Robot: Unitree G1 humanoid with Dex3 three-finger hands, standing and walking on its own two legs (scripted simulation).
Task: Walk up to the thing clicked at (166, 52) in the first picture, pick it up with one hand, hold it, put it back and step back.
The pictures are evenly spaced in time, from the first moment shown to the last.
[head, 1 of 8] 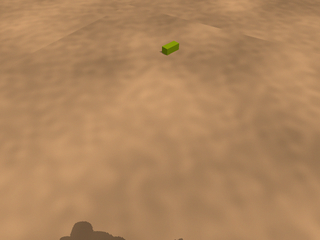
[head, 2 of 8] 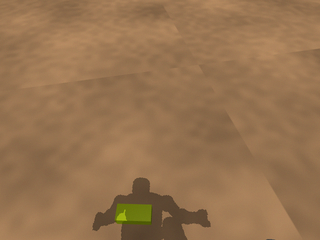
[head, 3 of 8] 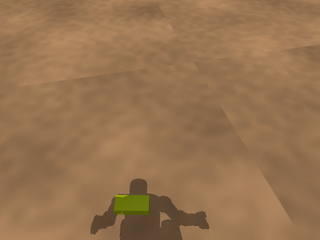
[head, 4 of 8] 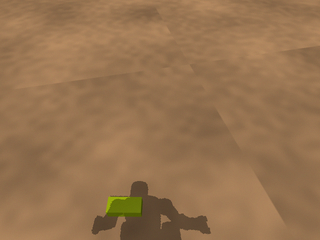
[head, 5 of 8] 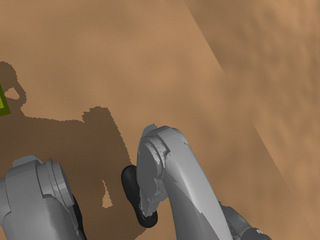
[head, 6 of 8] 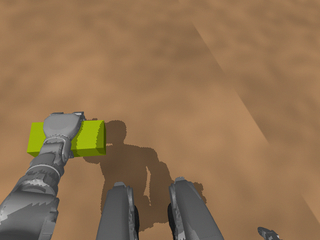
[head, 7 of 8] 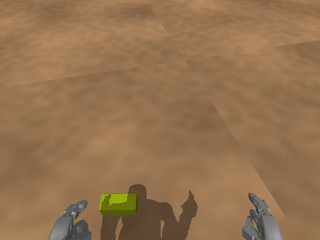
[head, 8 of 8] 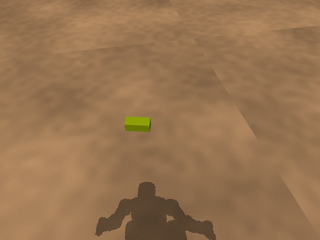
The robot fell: no
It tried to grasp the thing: yes
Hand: left
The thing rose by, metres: 0.65
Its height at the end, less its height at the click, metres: +0.00
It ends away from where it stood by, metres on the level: 0.01
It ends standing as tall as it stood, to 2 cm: yes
